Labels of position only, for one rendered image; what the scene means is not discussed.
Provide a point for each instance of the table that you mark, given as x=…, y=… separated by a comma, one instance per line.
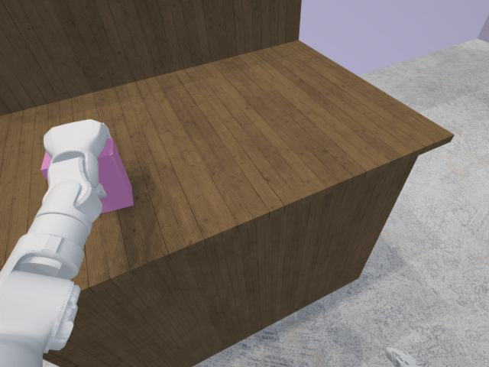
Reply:
x=262, y=172

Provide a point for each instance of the right robot hand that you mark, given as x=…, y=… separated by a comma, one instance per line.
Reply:
x=400, y=359

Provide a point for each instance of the left robot forearm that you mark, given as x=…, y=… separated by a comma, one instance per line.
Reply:
x=54, y=243

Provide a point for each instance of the sponge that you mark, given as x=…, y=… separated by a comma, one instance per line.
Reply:
x=112, y=176

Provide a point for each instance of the left robot hand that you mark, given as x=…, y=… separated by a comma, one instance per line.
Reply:
x=87, y=134

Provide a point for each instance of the robot left upper arm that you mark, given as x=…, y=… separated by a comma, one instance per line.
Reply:
x=37, y=313

